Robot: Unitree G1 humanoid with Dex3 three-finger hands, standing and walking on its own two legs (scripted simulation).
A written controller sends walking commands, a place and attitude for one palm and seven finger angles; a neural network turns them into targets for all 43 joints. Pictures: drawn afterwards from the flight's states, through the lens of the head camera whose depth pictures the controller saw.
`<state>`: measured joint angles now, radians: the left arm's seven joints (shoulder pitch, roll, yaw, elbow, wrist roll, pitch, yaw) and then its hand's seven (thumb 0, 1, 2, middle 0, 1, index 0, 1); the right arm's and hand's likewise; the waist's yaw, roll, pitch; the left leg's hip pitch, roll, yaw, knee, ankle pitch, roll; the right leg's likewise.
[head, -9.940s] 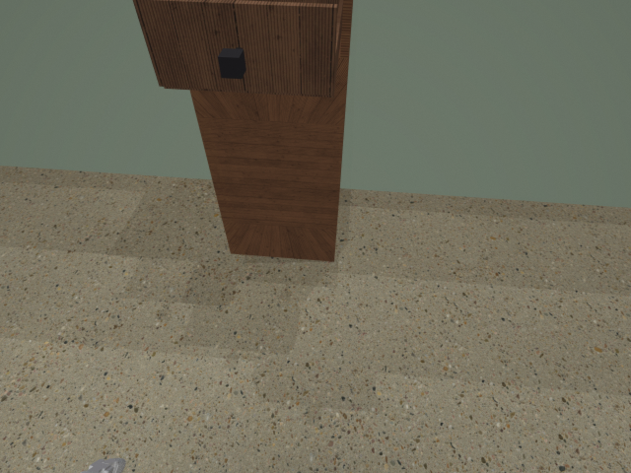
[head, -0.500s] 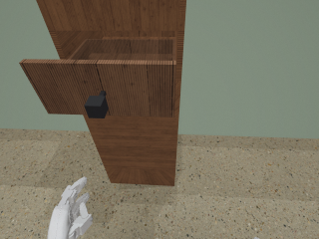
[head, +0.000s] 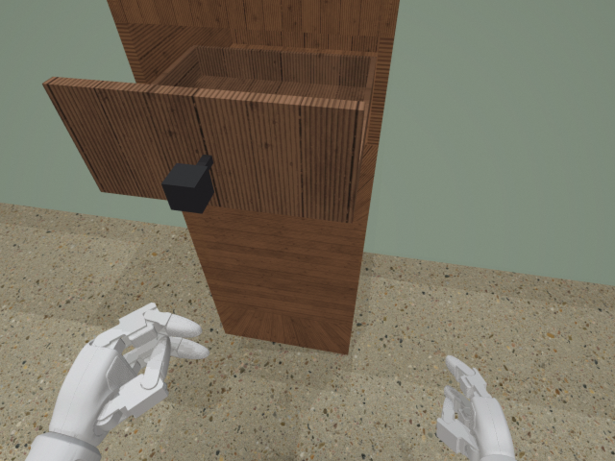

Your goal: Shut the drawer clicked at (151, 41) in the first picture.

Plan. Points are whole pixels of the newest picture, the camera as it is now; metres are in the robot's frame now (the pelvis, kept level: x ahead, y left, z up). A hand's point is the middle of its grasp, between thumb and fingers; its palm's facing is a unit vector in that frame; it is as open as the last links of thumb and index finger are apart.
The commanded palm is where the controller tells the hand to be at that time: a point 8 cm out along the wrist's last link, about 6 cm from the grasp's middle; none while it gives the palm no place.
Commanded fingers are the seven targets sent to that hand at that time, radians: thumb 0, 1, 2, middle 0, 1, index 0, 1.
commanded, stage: raise the hand and make a fist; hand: left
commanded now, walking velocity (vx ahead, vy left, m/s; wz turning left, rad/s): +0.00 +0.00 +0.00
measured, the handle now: (196, 177) +0.39 +0.18 +0.19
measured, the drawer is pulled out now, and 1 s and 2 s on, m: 0.21 0.21 0.21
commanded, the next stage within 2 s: bring the fist close to the handle in 1.20 s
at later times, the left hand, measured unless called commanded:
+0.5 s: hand (121, 322) +0.18 +0.17 +0.21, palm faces -0.06 -0.99 -0.15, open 3.1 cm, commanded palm +0.15 +0.22 +0.23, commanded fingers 0.00 0.90 0.90 -1.40 -1.60 -1.40 -1.60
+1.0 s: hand (109, 244) +0.21 +0.17 +0.28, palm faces -0.05 -0.98 -0.21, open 3.2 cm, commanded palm +0.17 +0.21 +0.29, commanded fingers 0.00 0.90 0.90 -1.40 -1.60 -1.40 -1.60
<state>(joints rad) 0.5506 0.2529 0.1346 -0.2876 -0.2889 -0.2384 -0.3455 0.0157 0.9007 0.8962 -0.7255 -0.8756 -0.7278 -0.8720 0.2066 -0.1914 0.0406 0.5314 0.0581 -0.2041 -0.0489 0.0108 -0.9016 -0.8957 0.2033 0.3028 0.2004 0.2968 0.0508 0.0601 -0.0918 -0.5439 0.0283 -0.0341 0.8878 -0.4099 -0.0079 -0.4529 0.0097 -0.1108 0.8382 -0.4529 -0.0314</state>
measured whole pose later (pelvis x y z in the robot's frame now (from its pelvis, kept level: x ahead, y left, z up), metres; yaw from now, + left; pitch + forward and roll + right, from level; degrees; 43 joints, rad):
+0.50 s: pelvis +0.01 +0.02 +0.03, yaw -1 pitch -3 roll -1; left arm 0.48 0.28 0.17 -0.63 -0.29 0.08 -0.24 0.02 0.90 0.90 -1.23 -1.42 -1.23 -1.41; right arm 0.22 -0.24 0.07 0.54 0.09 -0.35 -0.05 0.01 -0.90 -0.90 0.20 0.30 0.20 0.30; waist 0.08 0.05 -0.08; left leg -0.28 0.00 0.01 0.65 -0.33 0.02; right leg -0.21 -0.01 -0.07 0.62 -0.36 0.00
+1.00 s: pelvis -0.01 -0.01 +0.03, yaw -1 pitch -6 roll +0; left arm 0.09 0.38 0.32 -0.55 -0.35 0.43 -0.28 0.01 0.89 0.90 -1.40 -1.60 -1.40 -1.60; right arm 0.14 -0.28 0.10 0.61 0.10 -0.23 -0.07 0.01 -0.90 -0.90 0.20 0.30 0.20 0.30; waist 0.08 0.08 -0.05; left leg -0.20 0.02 0.00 0.55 -0.25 -0.01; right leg -0.14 0.01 -0.07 0.56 -0.31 -0.03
